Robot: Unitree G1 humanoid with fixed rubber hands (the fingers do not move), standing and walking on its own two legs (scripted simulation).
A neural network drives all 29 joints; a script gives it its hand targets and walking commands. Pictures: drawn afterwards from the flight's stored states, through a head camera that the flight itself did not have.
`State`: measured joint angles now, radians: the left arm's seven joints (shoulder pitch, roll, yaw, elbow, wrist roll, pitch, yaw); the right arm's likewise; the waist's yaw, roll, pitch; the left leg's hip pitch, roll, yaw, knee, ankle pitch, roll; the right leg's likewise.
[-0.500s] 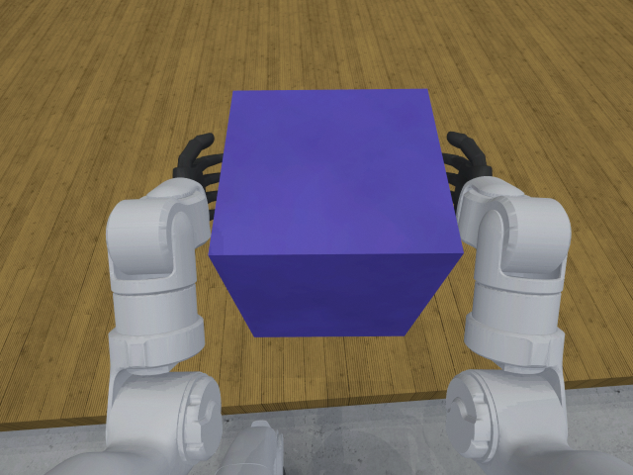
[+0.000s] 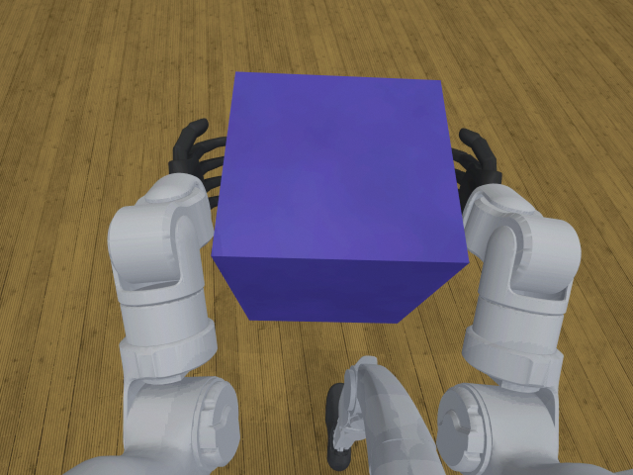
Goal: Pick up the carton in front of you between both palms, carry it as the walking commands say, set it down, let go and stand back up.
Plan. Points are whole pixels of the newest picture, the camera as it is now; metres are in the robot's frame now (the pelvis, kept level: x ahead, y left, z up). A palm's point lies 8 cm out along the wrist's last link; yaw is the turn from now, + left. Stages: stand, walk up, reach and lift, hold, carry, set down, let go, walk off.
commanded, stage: carry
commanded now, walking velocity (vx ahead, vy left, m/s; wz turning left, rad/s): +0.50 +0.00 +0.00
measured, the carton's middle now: (330, 218) +0.40 -0.02 +0.07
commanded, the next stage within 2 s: none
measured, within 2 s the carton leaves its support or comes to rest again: neither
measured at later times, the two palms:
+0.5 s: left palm out of the picture +0.74 +0.14 +0.32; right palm out of the picture +0.74 -0.16 +0.31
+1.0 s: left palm out of the picture +0.98 +0.12 +0.18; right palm out of the picture +0.98 -0.18 +0.18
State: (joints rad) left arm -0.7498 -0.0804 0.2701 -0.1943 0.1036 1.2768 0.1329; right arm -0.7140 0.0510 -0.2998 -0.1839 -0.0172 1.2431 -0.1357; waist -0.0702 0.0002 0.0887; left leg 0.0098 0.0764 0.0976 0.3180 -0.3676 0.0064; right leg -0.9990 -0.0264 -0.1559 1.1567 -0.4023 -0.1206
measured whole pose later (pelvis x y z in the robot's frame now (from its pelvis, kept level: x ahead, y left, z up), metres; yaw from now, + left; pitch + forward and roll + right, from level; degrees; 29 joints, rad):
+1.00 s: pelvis +0.67 -0.04 +0.10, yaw +0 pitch +5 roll -2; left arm -0.36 -0.16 0.22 -0.18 0.10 1.17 0.11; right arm -0.35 0.16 -0.24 -0.21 -0.12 1.18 -0.08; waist 0.03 0.03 -0.04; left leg -0.14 0.05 0.09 0.71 -0.44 0.00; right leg -0.45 -0.01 -0.21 0.45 -0.08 -0.06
